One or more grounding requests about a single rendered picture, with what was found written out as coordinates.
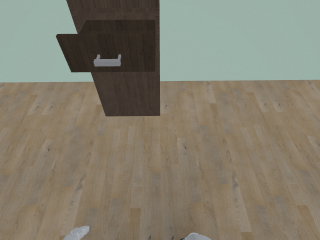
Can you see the handle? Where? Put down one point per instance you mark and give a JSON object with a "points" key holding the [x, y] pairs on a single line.
{"points": [[107, 62]]}

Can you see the left robot hand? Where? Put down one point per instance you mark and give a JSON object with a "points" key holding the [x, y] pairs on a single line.
{"points": [[77, 233]]}

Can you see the drawer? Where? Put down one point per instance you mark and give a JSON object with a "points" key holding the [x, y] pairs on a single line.
{"points": [[133, 39]]}

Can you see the cabinet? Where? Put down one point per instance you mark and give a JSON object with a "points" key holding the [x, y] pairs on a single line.
{"points": [[124, 93]]}

